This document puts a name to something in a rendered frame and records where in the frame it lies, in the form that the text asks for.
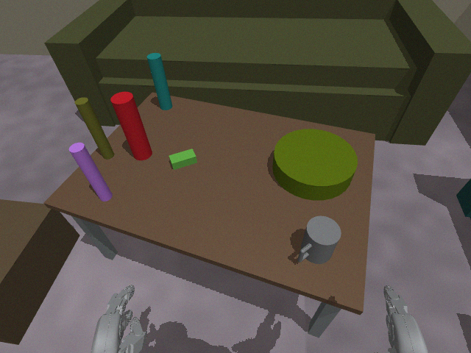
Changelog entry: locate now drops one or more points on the right robot hand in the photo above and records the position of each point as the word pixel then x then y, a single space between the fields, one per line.
pixel 404 333

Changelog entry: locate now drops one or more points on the sofa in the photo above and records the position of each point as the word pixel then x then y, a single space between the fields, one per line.
pixel 387 67

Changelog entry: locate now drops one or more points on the left robot hand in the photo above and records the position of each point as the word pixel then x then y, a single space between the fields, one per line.
pixel 111 325

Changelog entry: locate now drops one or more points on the coffee table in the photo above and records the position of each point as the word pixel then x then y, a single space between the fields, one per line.
pixel 228 209

